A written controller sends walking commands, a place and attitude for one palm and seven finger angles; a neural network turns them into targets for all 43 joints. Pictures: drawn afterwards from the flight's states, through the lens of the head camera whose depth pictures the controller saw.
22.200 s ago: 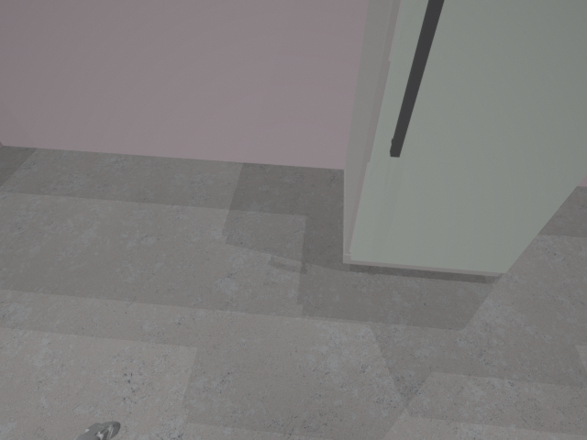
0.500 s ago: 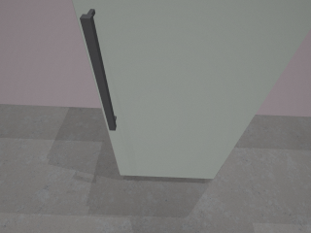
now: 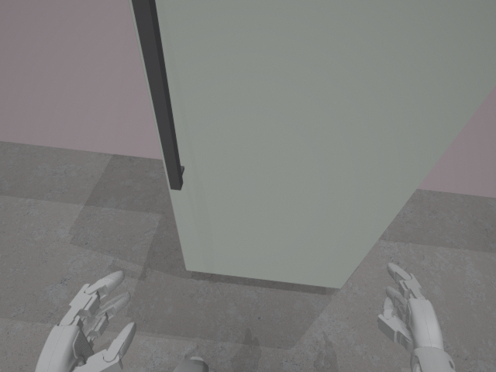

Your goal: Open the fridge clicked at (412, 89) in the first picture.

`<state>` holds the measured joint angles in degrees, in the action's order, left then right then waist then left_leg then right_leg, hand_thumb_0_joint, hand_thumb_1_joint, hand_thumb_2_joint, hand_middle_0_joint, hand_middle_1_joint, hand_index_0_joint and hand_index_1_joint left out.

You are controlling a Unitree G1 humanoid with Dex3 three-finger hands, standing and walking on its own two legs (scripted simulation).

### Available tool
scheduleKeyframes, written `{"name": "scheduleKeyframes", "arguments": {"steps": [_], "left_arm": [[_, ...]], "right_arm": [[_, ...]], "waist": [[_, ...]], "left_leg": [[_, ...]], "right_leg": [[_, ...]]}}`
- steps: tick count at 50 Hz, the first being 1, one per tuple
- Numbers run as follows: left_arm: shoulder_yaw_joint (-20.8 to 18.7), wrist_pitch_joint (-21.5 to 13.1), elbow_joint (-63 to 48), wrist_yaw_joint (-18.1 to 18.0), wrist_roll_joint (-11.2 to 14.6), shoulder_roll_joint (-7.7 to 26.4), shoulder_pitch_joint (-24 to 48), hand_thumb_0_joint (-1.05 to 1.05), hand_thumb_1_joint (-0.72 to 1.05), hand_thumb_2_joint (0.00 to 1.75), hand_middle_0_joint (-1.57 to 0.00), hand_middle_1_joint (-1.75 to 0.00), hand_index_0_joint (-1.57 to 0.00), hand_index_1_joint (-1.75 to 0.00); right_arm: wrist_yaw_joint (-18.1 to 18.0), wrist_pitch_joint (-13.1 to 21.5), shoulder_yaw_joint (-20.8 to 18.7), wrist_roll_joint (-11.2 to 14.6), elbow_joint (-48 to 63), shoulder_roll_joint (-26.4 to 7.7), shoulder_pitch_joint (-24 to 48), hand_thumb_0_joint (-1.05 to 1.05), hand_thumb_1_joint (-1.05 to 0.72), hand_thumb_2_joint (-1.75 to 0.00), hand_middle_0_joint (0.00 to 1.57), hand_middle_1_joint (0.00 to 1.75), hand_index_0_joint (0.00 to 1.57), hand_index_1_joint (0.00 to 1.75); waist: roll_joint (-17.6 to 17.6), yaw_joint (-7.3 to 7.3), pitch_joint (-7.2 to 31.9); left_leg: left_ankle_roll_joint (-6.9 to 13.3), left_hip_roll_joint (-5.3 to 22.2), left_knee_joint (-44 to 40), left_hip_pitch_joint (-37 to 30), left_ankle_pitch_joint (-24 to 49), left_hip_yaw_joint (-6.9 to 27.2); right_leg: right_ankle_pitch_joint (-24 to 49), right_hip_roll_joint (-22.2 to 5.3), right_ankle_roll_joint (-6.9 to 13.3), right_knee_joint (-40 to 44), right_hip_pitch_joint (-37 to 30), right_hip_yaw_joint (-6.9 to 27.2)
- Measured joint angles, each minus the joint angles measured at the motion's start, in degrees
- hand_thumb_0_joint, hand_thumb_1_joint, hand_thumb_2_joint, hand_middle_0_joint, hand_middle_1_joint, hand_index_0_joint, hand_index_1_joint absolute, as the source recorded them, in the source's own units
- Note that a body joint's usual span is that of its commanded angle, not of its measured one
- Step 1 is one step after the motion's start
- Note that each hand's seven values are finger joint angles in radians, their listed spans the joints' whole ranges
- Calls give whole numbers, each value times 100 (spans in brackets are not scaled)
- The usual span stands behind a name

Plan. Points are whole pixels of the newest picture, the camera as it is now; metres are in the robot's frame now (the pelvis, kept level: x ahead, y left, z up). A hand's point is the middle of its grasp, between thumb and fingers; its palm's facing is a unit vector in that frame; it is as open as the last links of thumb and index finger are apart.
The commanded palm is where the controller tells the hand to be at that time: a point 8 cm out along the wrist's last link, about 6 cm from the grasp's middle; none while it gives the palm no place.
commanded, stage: raise the hand to about handle height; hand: left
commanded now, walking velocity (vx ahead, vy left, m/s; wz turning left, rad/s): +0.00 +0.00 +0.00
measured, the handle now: (166, 103) +0.52 +0.21 +0.15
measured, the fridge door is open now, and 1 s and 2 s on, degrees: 0 0 0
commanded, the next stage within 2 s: move the hooked fingers beside the handle in 1.64 s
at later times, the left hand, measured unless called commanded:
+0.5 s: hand (71, 268) +0.21 +0.25 +0.11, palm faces +0.09 -0.99 -0.08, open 11.8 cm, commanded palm +0.19 +0.30 +0.11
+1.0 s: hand (38, 214) +0.26 +0.29 +0.16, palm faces +0.04 -1.00 -0.08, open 13.9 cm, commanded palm +0.23 +0.34 +0.18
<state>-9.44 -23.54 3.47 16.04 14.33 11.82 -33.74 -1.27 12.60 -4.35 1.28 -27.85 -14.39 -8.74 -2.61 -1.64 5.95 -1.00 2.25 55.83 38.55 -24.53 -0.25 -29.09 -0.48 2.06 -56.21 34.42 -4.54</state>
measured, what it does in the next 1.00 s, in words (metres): stands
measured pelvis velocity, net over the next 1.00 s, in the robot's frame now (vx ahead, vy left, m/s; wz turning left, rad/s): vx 0.01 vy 0.03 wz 0.02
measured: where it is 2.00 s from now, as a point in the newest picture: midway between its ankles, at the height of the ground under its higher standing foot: outside the picture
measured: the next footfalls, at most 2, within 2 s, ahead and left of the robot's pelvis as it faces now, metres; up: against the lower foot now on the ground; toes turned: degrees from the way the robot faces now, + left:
none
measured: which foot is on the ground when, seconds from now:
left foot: down 0.00-1.00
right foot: down 0.00-1.00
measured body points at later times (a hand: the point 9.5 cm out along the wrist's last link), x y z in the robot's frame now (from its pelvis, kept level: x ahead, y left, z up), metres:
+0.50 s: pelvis +0.01 +0.01 +0.02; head +0.04 +0.01 +0.47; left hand +0.20 +0.31 +0.11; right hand +0.15 -0.24 -0.07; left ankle +0.04 +0.13 -0.68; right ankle +0.00 -0.10 -0.68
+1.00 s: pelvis +0.01 +0.03 +0.04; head +0.01 +0.02 +0.49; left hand +0.25 +0.35 +0.16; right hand +0.20 -0.19 -0.02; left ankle +0.04 +0.13 -0.68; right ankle +0.00 -0.10 -0.68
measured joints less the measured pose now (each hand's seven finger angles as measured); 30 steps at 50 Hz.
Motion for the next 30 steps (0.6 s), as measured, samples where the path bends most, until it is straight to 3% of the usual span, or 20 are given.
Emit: {"name": "scheduleKeyframes", "arguments": {"steps": [4,6,8,10,13,15,17,19,23,26,30], "left_arm": [[-284,-415,-616,-186,167,139,-237,2,47,72,-23,-58,-24,-58],[-344,-689,-793,-56,302,163,34,2,43,70,-23,-61,-24,-61],[-334,-734,-833,234,403,201,483,2,38,68,-23,-64,-24,-64],[-301,-444,-753,570,426,302,917,1,33,66,-23,-67,-24,-67],[-323,419,-467,945,468,502,1297,1,26,63,-24,-72,-25,-71],[-450,948,-350,964,575,580,1286,1,21,61,-25,-75,-25,-74],[-662,1219,-345,811,714,589,1154,1,17,59,-25,-78,-26,-77],[-881,1218,-447,568,796,551,1009,1,12,57,-26,-81,-26,-80],[-1090,830,-647,296,791,506,941,1,3,53,-26,-87,-27,-86],[-1011,699,-554,433,733,532,1101,1,-4,50,-26,-91,-27,-91],[-795,915,-402,691,640,662,1351,0,-13,46,-27,-97,-28,-97]], "right_arm": [[-111,50,92,-39,-86,-15,-29,1,-91,-90,20,30,19,30],[-154,109,218,-27,-230,-5,4,1,-91,-90,20,30,19,30],[-191,144,367,8,-378,46,43,1,-91,-90,20,30,19,30],[-225,120,503,56,-497,154,24,1,-91,-90,20,30,20,30],[-267,2,621,127,-580,327,-142,1,-90,-90,20,30,20,30],[-303,-86,638,149,-582,399,-323,1,-90,-90,20,30,20,30],[-337,-131,600,155,-574,412,-523,1,-90,-90,20,30,20,30],[-352,-119,519,154,-576,362,-709,1,-90,-90,20,30,20,30],[-357,-16,382,143,-649,126,-909,1,-90,-90,20,30,20,30],[-374,87,351,170,-711,-84,-891,1,-90,-90,20,30,20,30],[-434,222,369,208,-709,-206,-747,1,-90,-90,20,30,20,30]], "waist": [[198,-204,22],[345,-246,-3],[481,-241,-62],[562,-184,-80],[615,-26,-72],[599,94,-38],[562,168,-7],[527,190,6],[467,132,-41],[475,99,-97],[461,94,-160]], "left_leg": [[-39,22,337,298,-135,276],[-50,24,491,454,-173,388],[-57,30,578,552,-180,444],[-63,40,536,575,-145,422],[-55,51,249,397,-39,273],[-29,46,-28,180,42,132],[-1,48,-282,-45,109,14],[20,44,-466,-217,156,-45],[63,7,-609,-358,207,-40],[103,-23,-611,-363,229,9],[155,-47,-705,-492,277,2]], "right_leg": [[-114,44,40,-131,106,-261],[-145,58,53,-206,187,-367],[-148,71,57,-251,251,-416],[-107,78,61,-220,293,-394],[10,76,25,-15,212,-251],[98,62,-20,183,83,-119],[179,62,-52,384,-74,-8],[243,61,-65,558,-222,46],[314,33,-96,749,-397,36],[355,12,-128,827,-461,-14],[438,-6,-167,974,-615,-10]]}}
